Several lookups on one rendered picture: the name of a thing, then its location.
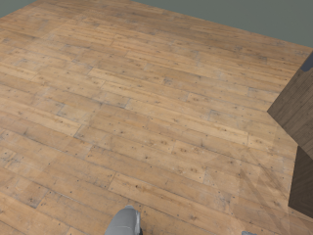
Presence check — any left robot thigh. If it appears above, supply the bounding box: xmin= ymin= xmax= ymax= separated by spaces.
xmin=104 ymin=208 xmax=141 ymax=235

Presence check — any handle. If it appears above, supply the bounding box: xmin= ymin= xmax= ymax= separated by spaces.
xmin=300 ymin=52 xmax=313 ymax=72

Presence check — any cupboard door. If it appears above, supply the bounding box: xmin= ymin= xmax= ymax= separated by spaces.
xmin=267 ymin=50 xmax=313 ymax=160

